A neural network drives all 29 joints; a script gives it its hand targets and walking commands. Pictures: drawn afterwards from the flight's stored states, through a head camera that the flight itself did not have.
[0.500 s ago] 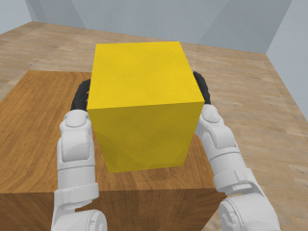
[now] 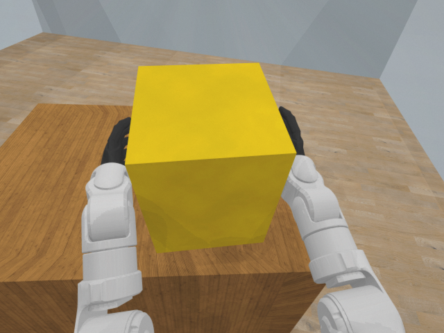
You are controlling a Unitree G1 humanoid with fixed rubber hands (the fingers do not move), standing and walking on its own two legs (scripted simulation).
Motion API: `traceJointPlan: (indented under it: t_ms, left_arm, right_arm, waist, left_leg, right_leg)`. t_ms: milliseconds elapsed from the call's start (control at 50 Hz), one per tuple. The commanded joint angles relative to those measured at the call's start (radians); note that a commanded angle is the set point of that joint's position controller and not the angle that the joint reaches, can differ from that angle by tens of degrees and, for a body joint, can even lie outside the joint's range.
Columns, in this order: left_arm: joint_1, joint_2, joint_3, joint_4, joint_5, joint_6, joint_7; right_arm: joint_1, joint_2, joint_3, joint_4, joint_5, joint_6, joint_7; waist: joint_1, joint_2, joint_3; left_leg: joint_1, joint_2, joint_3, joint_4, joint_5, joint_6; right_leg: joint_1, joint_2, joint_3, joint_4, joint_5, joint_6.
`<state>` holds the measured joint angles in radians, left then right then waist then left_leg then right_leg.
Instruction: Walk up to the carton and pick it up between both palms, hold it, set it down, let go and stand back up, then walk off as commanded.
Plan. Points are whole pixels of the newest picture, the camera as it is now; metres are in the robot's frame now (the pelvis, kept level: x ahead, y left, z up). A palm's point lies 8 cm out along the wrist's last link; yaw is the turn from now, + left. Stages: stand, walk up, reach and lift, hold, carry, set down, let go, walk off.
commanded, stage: hold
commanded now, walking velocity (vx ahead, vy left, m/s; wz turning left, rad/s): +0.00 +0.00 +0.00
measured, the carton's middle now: (205, 161) +0.37 +0.01 +0.16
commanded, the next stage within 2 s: none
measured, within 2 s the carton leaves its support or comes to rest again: neither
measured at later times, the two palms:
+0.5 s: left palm (115, 163) +0.36 +0.16 +0.17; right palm (287, 150) +0.37 -0.13 +0.19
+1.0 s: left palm (116, 161) +0.36 +0.16 +0.18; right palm (289, 150) +0.37 -0.14 +0.19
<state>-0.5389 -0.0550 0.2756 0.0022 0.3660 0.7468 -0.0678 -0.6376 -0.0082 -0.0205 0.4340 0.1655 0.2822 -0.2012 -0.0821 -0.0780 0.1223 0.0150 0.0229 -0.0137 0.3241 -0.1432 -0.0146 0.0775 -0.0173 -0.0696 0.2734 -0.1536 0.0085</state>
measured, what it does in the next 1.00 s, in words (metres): stands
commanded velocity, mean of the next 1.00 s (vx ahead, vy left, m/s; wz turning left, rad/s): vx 0.00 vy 0.00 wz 0.00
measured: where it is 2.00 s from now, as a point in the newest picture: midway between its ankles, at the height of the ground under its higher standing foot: outside the picture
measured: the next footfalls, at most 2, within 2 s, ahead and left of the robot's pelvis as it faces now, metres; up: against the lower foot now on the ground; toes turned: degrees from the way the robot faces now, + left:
none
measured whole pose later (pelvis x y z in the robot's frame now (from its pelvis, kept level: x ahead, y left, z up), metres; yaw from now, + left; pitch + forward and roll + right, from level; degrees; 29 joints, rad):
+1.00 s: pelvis +0.00 +0.00 +0.00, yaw +0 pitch -11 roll -1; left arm -0.57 -0.04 0.29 0.04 0.37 0.75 -0.07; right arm -0.67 0.00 -0.05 0.47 0.14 0.28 -0.19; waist -0.09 -0.08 0.12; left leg 0.01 0.02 -0.01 0.31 -0.13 -0.01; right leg 0.07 -0.02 -0.08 0.27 -0.15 0.01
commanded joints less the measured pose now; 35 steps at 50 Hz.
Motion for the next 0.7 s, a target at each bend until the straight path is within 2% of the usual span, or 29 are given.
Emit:
traceJointPlan:
  t_ms: [0, 40, 60, 80, 100, 120, 140, 160, 180, 200, 240, 260, 280, 300, 320, 340, 360, 400, 440, 460, 480, 500, 520, 540, 580, 620, 640, 660, 680]
  left_arm:
    - [-0.657, -0.416, -0.417, -0.083, -0.134, -0.077, -0.122]
    - [-0.652, -0.413, -0.409, -0.062, -0.133, -0.078, -0.129]
    - [-0.631, -0.444, -0.437, -0.104, -0.149, -0.082, -0.127]
    - [-0.621, -0.428, -0.423, -0.069, -0.144, -0.076, -0.128]
    - [-0.65, -0.425, -0.412, -0.046, -0.139, -0.078, -0.131]
    - [-0.631, -0.424, -0.407, -0.041, -0.13, -0.075, -0.134]
    - [-0.65, -0.433, -0.404, -0.056, -0.133, -0.08, -0.131]
    - [-0.646, -0.422, -0.401, -0.074, -0.138, -0.086, -0.132]
    - [-0.644, -0.407, -0.409, -0.089, -0.146, -0.087, -0.13]
    - [-0.636, -0.415, -0.4, -0.073, -0.146, -0.089, -0.134]
    - [-0.65, -0.429, -0.446, -0.134, -0.167, -0.097, -0.13]
    - [-0.655, -0.437, -0.467, -0.144, -0.175, -0.096, -0.129]
    - [-0.651, -0.427, -0.44, -0.086, -0.151, -0.087, -0.133]
    - [-0.641, -0.416, -0.431, -0.081, -0.152, -0.089, -0.133]
    - [-0.633, -0.406, -0.426, -0.093, -0.14, -0.085, -0.136]
    - [-0.648, -0.413, -0.436, -0.119, -0.151, -0.091, -0.137]
    - [-0.633, -0.425, -0.453, -0.136, -0.169, -0.091, -0.137]
    - [-0.641, -0.432, -0.454, -0.12, -0.165, -0.086, -0.138]
    - [-0.605, -0.42, -0.448, -0.13, -0.147, -0.078, -0.138]
    - [-0.588, -0.421, -0.451, -0.146, -0.155, -0.071, -0.139]
    - [-0.605, -0.41, -0.444, -0.129, -0.151, -0.071, -0.141]
    - [-0.596, -0.406, -0.44, -0.129, -0.147, -0.07, -0.142]
    - [-0.548, -0.405, -0.431, -0.155, -0.144, -0.069, -0.14]
    - [-0.572, -0.407, -0.448, -0.147, -0.163, -0.068, -0.144]
    - [-0.612, -0.428, -0.462, -0.151, -0.169, -0.073, -0.136]
    - [-0.62, -0.425, -0.451, -0.154, -0.156, -0.066, -0.133]
    - [-0.636, -0.419, -0.444, -0.137, -0.156, -0.078, -0.132]
    - [-0.608, -0.426, -0.444, -0.141, -0.163, -0.074, -0.134]
    - [-0.626, -0.426, -0.46, -0.155, -0.169, -0.079, -0.13]
  right_arm:
    - [-0.678, 0.446, 0.326, -0.193, 0.026, -0.058, 0.133]
    - [-0.698, 0.45, 0.319, -0.204, 0.024, -0.063, 0.133]
    - [-0.692, 0.473, 0.351, -0.256, 0.039, -0.073, 0.132]
    - [-0.69, 0.458, 0.339, -0.229, 0.037, -0.071, 0.126]
    - [-0.684, 0.459, 0.31, -0.187, 0.031, -0.061, 0.124]
    - [-0.68, 0.459, 0.324, -0.194, 0.031, -0.061, 0.124]
    - [-0.701, 0.448, 0.314, -0.182, 0.03, -0.068, 0.129]
    - [-0.698, 0.457, 0.337, -0.218, 0.031, -0.075, 0.129]
    - [-0.69, 0.479, 0.348, -0.203, 0.036, -0.069, 0.123]
    - [-0.697, 0.474, 0.346, -0.221, 0.033, -0.071, 0.119]
    - [-0.68, 0.489, 0.37, -0.267, 0.048, -0.076, 0.113]
    - [-0.663, 0.486, 0.368, -0.261, 0.059, -0.075, 0.109]
    - [-0.67, 0.458, 0.347, -0.222, 0.041, -0.064, 0.108]
    - [-0.691, 0.461, 0.348, -0.247, 0.042, -0.069, 0.11]
    - [-0.636, 0.452, 0.341, -0.203, 0.041, -0.058, 0.107]
    - [-0.656, 0.461, 0.365, -0.254, 0.046, -0.062, 0.106]
    - [-0.642, 0.467, 0.363, -0.258, 0.045, -0.063, 0.104]
    - [-0.651, 0.455, 0.349, -0.234, 0.044, -0.057, 0.106]
    - [-0.642, 0.474, 0.388, -0.261, 0.07, -0.055, 0.103]
    - [-0.637, 0.457, 0.381, -0.27, 0.068, -0.056, 0.1]
    - [-0.641, 0.446, 0.363, -0.258, 0.053, -0.049, 0.101]
    - [-0.627, 0.454, 0.372, -0.269, 0.057, -0.047, 0.102]
    - [-0.609, 0.449, 0.396, -0.296, 0.071, -0.048, 0.1]
    - [-0.626, 0.442, 0.392, -0.301, 0.068, -0.048, 0.098]
    - [-0.663, 0.448, 0.392, -0.311, 0.075, -0.058, 0.105]
    - [-0.627, 0.428, 0.367, -0.243, 0.058, -0.045, 0.114]
    - [-0.653, 0.443, 0.365, -0.268, 0.054, -0.051, 0.115]
    - [-0.659, 0.459, 0.378, -0.3, 0.055, -0.054, 0.113]
    - [-0.664, 0.451, 0.37, -0.3, 0.063, -0.06, 0.114]
  waist:
    - [-0.001, 0.097, -0.393]
    - [-0.001, 0.076, -0.392]
    - [0.0, 0.067, -0.466]
    - [0.0, 0.082, -0.46]
    - [-0.016, 0.085, -0.409]
    - [-0.001, 0.081, -0.409]
    - [-0.003, 0.094, -0.444]
    - [0.011, 0.07, -0.458]
    - [0.011, 0.081, -0.458]
    - [0.001, 0.063, -0.467]
    - [-0.004, 0.089, -0.524]
    - [-0.023, 0.116, -0.523]
    - [-0.024, 0.1, -0.449]
    - [-0.01, 0.091, -0.452]
    - [-0.021, 0.107, -0.405]
    - [-0.019, 0.099, -0.437]
    - [-0.03, 0.083, -0.445]
    - [-0.037, 0.1, -0.437]
    - [-0.014, 0.107, -0.461]
    - [-0.023, 0.096, -0.479]
    - [-0.028, 0.094, -0.431]
    - [-0.022, 0.1, -0.433]
    - [-0.01, 0.077, -0.447]
    - [-0.018, 0.084, -0.451]
    - [-0.01, 0.101, -0.458]
    - [-0.017, 0.114, -0.408]
    - [-0.004, 0.101, -0.414]
    - [-0.007, 0.07, -0.438]
    - [-0.009, 0.103, -0.454]
  left_leg:
    - [0.078, -0.059, 0.076, -0.051, 0.12, -0.001]
    - [0.07, -0.061, 0.076, -0.052, 0.095, 0.007]
    - [0.101, -0.058, 0.076, -0.038, 0.164, 0.002]
    - [0.12, -0.065, 0.078, -0.027, 0.191, 0.001]
    - [0.094, -0.071, 0.084, -0.034, 0.153, -0.001]
    - [0.096, -0.066, 0.079, -0.04, 0.16, 0.003]
    - [0.112, -0.062, 0.077, -0.042, 0.162, 0.0]
    - [0.099, -0.064, 0.081, -0.041, 0.169, 0.007]
    - [0.093, -0.07, 0.088, -0.036, 0.189, 0.007]
    - [0.097, -0.075, 0.086, -0.036, 0.191, 0.011]
    - [0.127, -0.071, 0.079, -0.012, 0.254, -0.002]
    - [0.142, -0.076, 0.074, -0.006, 0.259, -0.01]
    - [0.127, -0.068, 0.071, -0.022, 0.214, -0.007]
    - [0.116, -0.068, 0.07, -0.019, 0.215, 0.001]
    - [0.106, -0.069, 0.076, -0.03, 0.2, -0.003]
    - [0.11, -0.069, 0.074, -0.02, 0.233, -0.003]
    - [0.114, -0.068, 0.071, -0.016, 0.245, -0.004]
    - [0.12, -0.061, 0.071, -0.015, 0.257, -0.013]
    - [0.134, -0.069, 0.075, -0.005, 0.287, -0.013]
    - [0.148, -0.071, 0.07, -0.003, 0.3, -0.013]
    - [0.127, -0.07, 0.073, -0.015, 0.244, -0.011]
    - [0.128, -0.073, 0.071, -0.017, 0.254, -0.007]
    - [0.135, -0.07, 0.067, -0.009, 0.315, -0.009]
    - [0.131, -0.07, 0.075, -0.01, 0.294, -0.014]
    - [0.132, -0.064, 0.066, -0.006, 0.288, -0.015]
    - [0.134, -0.052, 0.065, -0.02, 0.292, -0.027]
    - [0.118, -0.057, 0.06, -0.014, 0.253, -0.017]
    - [0.118, -0.062, 0.073, -0.021, 0.24, -0.007]
    - [0.117, -0.064, 0.074, -0.024, 0.229, -0.011]
  right_leg:
    - [0.023, 0.061, -0.053, -0.034, 0.049, 0.008]
    - [0.02, 0.055, -0.048, -0.036, 0.044, 0.016]
    - [0.059, 0.066, -0.052, -0.021, 0.122, 0.017]
    - [0.048, 0.063, -0.047, -0.028, 0.138, 0.021]
    - [0.031, 0.058, -0.044, -0.036, 0.1, 0.021]
    - [0.032, 0.06, -0.048, -0.03, 0.103, 0.021]
    - [0.035, 0.062, -0.051, -0.032, 0.092, 0.015]
    - [0.057, 0.06, -0.051, -0.024, 0.115, 0.02]
    - [0.065, 0.055, -0.046, -0.016, 0.16, 0.024]
    - [0.078, 0.054, -0.042, -0.02, 0.176, 0.032]
    - [0.089, 0.06, -0.045, -0.006, 0.229, 0.029]
    - [0.082, 0.061, -0.044, -0.01, 0.232, 0.028]
    - [0.049, 0.061, -0.046, -0.025, 0.17, 0.025]
    - [0.044, 0.059, -0.043, -0.025, 0.185, 0.025]
    - [0.054, 0.056, -0.046, -0.024, 0.174, 0.023]
    - [0.068, 0.055, -0.048, -0.012, 0.204, 0.027]
    - [0.062, 0.059, -0.043, -0.017, 0.215, 0.03]
    - [0.056, 0.065, -0.052, -0.017, 0.192, 0.023]
    - [0.083, 0.064, -0.044, -0.007, 0.244, 0.03]
    - [0.083, 0.065, -0.046, -0.012, 0.253, 0.031]
    - [0.072, 0.06, -0.043, -0.02, 0.21, 0.026]
    - [0.074, 0.06, -0.039, -0.02, 0.218, 0.029]
    - [0.096, 0.066, -0.044, -0.01, 0.274, 0.03]
    - [0.088, 0.067, -0.048, -0.014, 0.244, 0.027]
    - [0.052, 0.071, -0.047, -0.014, 0.204, 0.026]
    - [0.029, 0.073, -0.056, -0.016, 0.157, 0.014]
    - [0.03, 0.066, -0.046, -0.026, 0.134, 0.011]
    - [0.057, 0.067, -0.046, -0.028, 0.15, 0.019]
    - [0.055, 0.067, -0.045, -0.026, 0.154, 0.014]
